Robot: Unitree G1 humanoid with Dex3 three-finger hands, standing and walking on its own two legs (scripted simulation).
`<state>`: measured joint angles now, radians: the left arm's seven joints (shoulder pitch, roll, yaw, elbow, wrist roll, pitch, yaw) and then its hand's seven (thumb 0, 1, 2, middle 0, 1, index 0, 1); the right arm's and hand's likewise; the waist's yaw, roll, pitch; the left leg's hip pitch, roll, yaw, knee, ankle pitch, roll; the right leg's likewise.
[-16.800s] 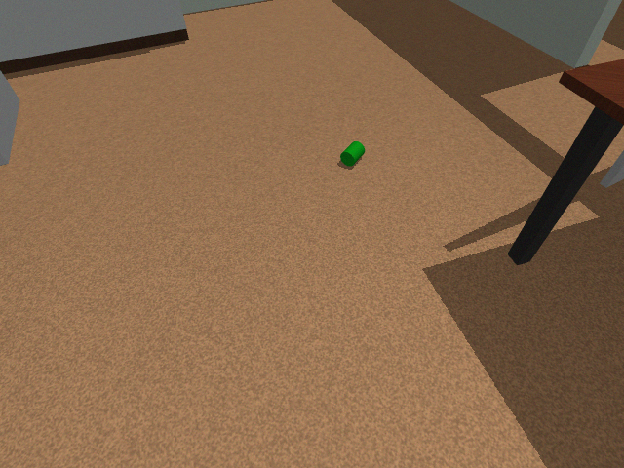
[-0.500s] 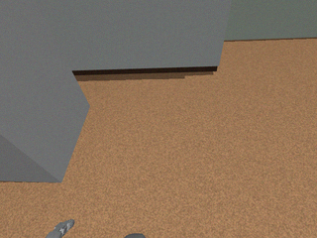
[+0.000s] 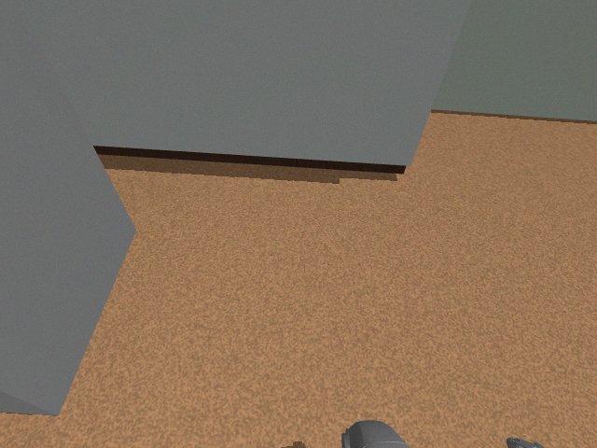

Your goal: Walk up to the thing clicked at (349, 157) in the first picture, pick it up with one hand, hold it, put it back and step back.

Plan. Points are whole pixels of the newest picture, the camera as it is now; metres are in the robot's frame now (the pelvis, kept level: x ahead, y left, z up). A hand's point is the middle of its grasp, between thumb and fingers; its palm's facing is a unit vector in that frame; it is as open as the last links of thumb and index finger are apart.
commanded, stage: walk up
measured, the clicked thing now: out of the picture -0.54 -0.89 -0.73
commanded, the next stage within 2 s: none
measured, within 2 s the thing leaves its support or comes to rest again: neither
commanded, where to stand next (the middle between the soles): +0.66 -0.02 m, yaw +0 degrees
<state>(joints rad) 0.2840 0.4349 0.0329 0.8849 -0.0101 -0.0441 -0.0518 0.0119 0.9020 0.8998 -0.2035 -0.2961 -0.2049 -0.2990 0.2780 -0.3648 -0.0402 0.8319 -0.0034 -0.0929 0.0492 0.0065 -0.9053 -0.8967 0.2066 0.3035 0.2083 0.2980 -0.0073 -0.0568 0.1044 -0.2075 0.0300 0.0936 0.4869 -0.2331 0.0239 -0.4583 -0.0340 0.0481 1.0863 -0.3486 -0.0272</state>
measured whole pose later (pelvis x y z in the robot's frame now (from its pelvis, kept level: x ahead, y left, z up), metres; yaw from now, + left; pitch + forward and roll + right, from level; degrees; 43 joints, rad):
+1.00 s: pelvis +0.38 +0.00 +0.00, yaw -7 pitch -4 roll +0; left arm 0.38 0.40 0.03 0.86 -0.01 0.00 -0.05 0.01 0.90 0.90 -0.21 -0.30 -0.21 -0.30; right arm 0.16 -0.38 -0.06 0.73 -0.02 -0.06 0.07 0.01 -0.90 -0.90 0.21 0.30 0.21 0.30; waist 0.01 0.01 0.10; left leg -0.14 0.07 0.24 0.48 -0.27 0.04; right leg -0.49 -0.14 -0.05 1.01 -0.29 -0.01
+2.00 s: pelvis +0.62 +0.11 -0.02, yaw -53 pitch -1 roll -1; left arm 0.25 0.45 0.05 0.75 0.02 0.07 -0.05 0.01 0.90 0.90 -0.20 -0.30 -0.21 -0.30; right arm 0.27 -0.44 -0.06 0.77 -0.03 -0.03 0.01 0.01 -0.90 -0.90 0.21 0.30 0.21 0.30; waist -0.03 -0.05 0.14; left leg -0.41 0.17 0.20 0.68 -0.23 0.01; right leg -0.44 -0.01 0.09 1.05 -0.48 0.02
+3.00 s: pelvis +0.61 +0.05 -0.03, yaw -90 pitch -3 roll +1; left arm 0.27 0.38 0.04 0.77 0.02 -0.02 0.04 0.01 0.90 0.90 -0.21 -0.30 -0.21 -0.30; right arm 0.04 -0.43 -0.07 0.74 -0.01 0.09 0.05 0.01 -0.91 -0.90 0.20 0.30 0.20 0.30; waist 0.04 0.12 0.20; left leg -0.43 0.05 0.02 1.14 -0.58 -0.02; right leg -0.46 0.05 0.05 0.74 -0.23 -0.03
